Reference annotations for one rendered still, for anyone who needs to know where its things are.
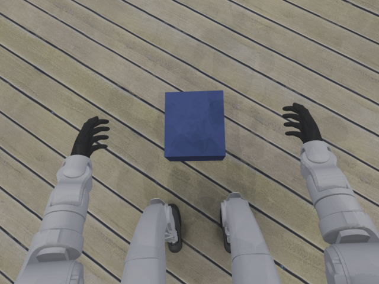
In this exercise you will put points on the left robot upper arm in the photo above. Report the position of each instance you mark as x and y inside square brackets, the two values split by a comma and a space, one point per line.
[57, 272]

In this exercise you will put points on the robot left foot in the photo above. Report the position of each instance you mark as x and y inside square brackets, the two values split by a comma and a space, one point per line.
[176, 246]

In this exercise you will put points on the right robot hand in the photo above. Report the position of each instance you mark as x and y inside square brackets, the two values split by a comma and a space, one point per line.
[307, 125]

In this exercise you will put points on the left robot shin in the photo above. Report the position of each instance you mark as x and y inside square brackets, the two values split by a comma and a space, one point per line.
[173, 235]

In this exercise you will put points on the left robot hand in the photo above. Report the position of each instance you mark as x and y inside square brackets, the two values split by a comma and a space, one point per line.
[84, 142]

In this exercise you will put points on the left robot forearm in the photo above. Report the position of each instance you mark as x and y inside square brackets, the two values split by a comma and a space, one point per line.
[60, 234]

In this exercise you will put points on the carton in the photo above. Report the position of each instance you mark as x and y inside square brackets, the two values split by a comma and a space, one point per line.
[194, 126]

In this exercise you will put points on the right robot forearm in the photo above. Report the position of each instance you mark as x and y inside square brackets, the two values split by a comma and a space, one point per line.
[342, 219]

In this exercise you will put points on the right robot upper arm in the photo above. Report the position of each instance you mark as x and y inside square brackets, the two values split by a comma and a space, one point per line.
[352, 263]

